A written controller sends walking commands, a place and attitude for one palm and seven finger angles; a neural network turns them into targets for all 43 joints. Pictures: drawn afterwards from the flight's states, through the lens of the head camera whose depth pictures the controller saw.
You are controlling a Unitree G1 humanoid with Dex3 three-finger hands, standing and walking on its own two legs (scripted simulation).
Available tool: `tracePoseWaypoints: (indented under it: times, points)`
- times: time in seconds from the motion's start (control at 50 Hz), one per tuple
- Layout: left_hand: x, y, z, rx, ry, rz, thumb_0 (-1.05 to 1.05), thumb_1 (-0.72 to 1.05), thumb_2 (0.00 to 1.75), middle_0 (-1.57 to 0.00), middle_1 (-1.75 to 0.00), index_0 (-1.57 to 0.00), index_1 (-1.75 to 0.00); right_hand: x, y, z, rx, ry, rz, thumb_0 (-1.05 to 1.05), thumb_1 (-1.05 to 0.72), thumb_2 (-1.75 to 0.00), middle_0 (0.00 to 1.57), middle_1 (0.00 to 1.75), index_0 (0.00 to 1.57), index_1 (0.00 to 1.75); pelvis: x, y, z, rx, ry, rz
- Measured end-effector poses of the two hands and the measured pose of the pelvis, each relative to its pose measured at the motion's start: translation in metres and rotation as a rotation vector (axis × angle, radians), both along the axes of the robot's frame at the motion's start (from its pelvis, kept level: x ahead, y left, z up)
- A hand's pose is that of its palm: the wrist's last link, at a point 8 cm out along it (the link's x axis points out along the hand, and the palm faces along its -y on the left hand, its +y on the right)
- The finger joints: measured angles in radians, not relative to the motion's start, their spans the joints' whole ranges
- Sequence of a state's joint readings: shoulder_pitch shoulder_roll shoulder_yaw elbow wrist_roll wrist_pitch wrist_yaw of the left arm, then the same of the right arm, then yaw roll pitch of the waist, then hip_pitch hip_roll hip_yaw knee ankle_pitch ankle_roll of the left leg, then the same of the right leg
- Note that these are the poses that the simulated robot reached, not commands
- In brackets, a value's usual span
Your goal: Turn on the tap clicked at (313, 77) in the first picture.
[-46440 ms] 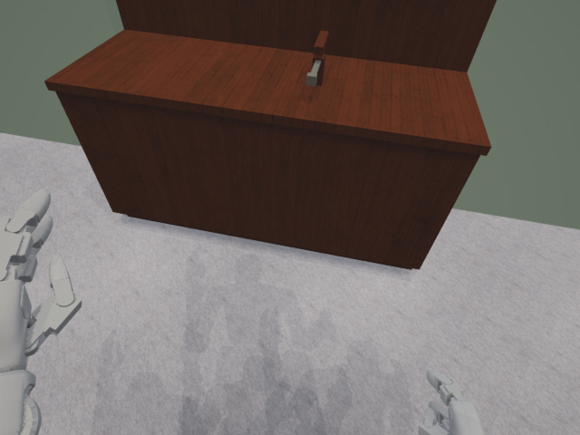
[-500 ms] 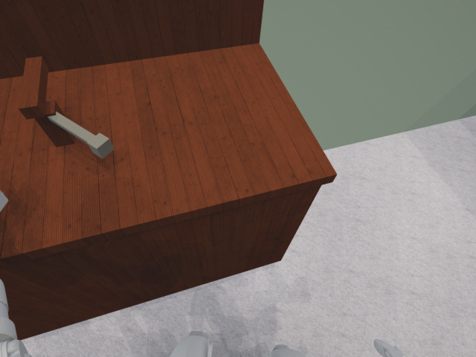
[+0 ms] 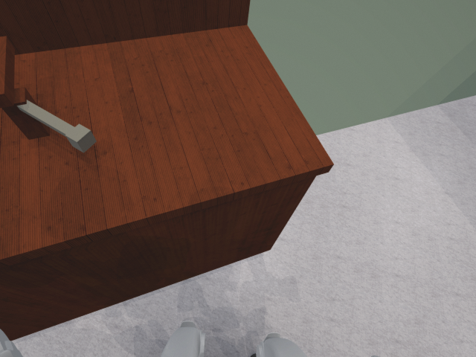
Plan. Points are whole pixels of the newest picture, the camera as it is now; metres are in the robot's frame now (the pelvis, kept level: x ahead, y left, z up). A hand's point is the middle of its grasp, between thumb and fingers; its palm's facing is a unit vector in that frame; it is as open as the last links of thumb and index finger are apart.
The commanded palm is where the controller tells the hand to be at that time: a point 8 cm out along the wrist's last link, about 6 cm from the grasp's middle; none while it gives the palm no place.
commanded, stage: reach beside the lever's end, fingers flat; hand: left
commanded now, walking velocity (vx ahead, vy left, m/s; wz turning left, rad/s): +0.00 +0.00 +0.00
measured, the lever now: (81, 138) +0.44 +0.26 +0.07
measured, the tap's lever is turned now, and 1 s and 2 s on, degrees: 40 40 40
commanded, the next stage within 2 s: push the lever round in 0.10 s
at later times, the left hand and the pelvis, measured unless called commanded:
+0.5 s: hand out of the picture +0.34 +0.39 +0.06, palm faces +0.57 -0.82 -0.09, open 7.8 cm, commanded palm +0.30 +0.41 +0.06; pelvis +0.00 +0.00 +0.00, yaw +1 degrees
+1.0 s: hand out of the picture +0.35 +0.36 +0.07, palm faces +0.60 -0.79 -0.10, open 7.8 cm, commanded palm +0.30 +0.38 +0.06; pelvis +0.00 -0.01 +0.00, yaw +0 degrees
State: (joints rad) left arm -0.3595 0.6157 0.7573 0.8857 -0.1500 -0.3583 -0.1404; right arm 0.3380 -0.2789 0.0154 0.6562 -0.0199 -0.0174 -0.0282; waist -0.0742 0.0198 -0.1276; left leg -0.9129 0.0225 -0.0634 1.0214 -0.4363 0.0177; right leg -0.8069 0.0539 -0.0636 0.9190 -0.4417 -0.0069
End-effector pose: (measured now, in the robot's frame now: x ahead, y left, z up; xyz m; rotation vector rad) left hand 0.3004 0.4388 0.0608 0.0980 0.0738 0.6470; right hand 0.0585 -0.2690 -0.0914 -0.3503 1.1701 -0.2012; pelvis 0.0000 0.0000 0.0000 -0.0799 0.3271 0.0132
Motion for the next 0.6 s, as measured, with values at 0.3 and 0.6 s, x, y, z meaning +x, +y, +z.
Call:
tracePoseWaypoints:
  times: [0.3, 0.6]
  points:
    - [-0.007, -0.002, -0.005, -0.012, 0.003, -0.039, 0.01, 0.9, 0.9, -0.15, -0.15, -0.15, -0.15, 0.035, 0.01, 0.002, -0.005, -0.062, 0.053, 0.01, -0.9, -0.9, 0.21, 0.3, 0.21, 0.3, 0.003, 0.006, 0.001, -0.007, -0.008, 0.018]
    - [-0.01, -0.026, -0.001, -0.013, 0.005, -0.034, 0.01, 0.9, 0.9, -0.15, -0.15, -0.15, -0.15, 0.039, 0.01, 0.002, 0.021, -0.097, 0.054, 0.01, -0.9, -0.9, 0.21, 0.3, 0.21, 0.3, 0.001, 0.0, 0.004, 0.005, -0.029, 0.019]
